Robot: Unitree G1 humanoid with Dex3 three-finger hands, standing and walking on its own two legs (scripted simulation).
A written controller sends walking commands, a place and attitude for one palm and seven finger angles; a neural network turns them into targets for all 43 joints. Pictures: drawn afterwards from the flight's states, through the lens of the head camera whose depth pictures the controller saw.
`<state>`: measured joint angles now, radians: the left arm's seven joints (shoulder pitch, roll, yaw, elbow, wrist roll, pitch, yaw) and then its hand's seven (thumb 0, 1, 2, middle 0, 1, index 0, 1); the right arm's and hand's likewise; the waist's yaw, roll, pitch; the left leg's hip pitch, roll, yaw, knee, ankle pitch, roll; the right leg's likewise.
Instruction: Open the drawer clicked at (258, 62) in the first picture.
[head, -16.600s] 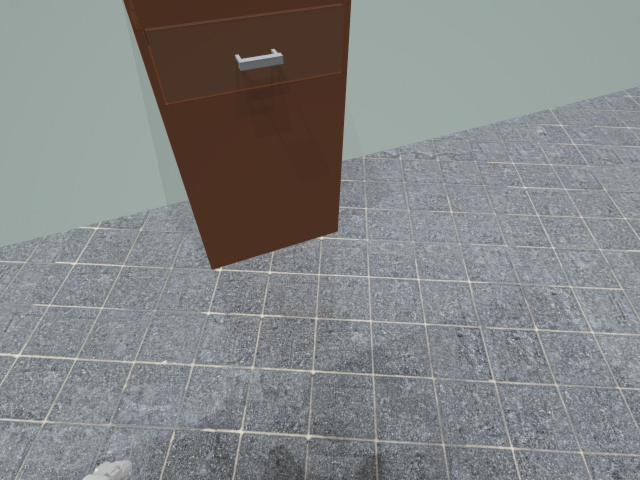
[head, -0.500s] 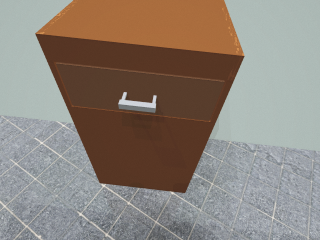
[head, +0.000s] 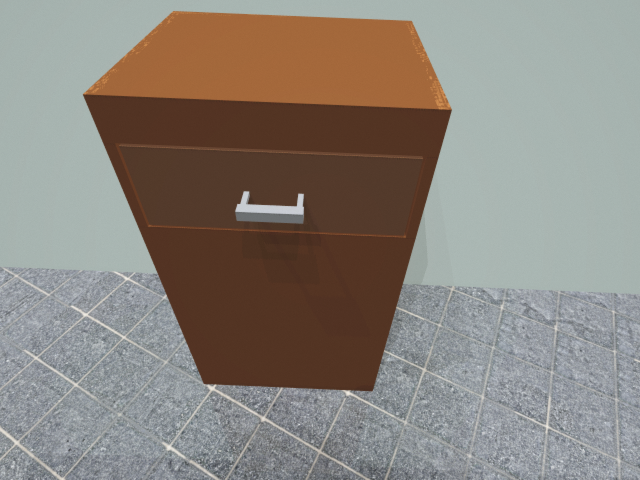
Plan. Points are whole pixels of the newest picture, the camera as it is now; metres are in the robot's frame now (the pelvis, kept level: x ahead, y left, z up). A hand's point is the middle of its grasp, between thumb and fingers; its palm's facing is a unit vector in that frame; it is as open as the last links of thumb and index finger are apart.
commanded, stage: come to a stop and stand still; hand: left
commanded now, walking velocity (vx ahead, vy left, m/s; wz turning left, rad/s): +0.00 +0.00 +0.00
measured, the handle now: (271, 205) +0.55 +0.11 +0.03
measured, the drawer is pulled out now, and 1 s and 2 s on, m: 0.00 0.00 0.00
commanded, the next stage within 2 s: look again from close up in 0.26 s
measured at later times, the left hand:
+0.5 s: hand out of the picture -0.08 +0.13 -0.19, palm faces +0.06 -0.99 -0.15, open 7.4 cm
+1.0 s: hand out of the picture +0.03 +0.16 -0.18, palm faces +0.02 -0.99 -0.17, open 7.4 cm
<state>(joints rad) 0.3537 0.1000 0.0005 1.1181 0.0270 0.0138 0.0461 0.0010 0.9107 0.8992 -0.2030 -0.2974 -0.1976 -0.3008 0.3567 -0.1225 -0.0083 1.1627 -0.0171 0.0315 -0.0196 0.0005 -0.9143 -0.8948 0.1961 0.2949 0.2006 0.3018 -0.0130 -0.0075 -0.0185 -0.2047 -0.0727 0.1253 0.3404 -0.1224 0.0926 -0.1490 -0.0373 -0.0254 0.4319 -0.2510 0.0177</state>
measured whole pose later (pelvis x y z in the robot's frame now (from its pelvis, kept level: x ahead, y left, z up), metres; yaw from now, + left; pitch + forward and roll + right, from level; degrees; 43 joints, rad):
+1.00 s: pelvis +0.03 -0.01 +0.00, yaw +1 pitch +0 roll -1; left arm 0.32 0.15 -0.01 1.05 0.02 -0.02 0.05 0.00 0.91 0.90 -0.20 -0.30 -0.20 -0.30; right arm 0.29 -0.15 0.02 1.08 -0.02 -0.02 -0.02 0.01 -0.92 -0.89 0.20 0.29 0.20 0.30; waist -0.01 -0.02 0.00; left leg -0.25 -0.05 0.11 0.45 -0.20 0.09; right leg -0.15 -0.01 -0.04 0.45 -0.30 0.01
